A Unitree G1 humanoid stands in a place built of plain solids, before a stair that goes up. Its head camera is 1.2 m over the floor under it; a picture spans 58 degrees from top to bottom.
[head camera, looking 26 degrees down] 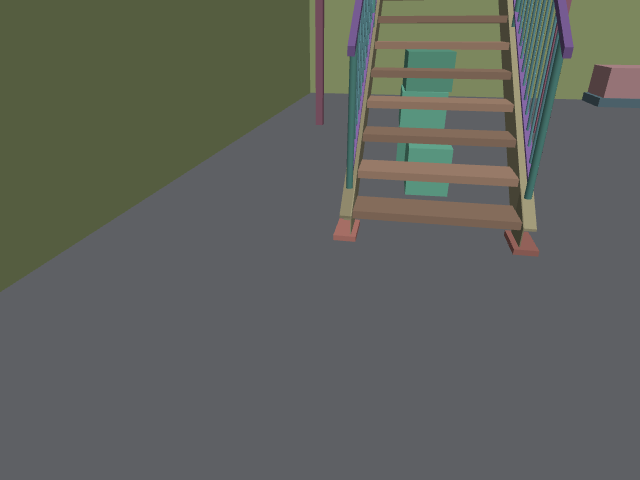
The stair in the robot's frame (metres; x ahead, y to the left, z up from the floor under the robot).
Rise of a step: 0.19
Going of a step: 0.25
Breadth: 0.99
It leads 11 degrees to the right of straight ahead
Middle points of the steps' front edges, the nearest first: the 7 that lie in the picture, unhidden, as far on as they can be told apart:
2.41 -0.69 0.18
2.65 -0.74 0.37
2.89 -0.78 0.55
3.13 -0.83 0.74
3.37 -0.87 0.92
3.61 -0.92 1.11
3.85 -0.96 1.29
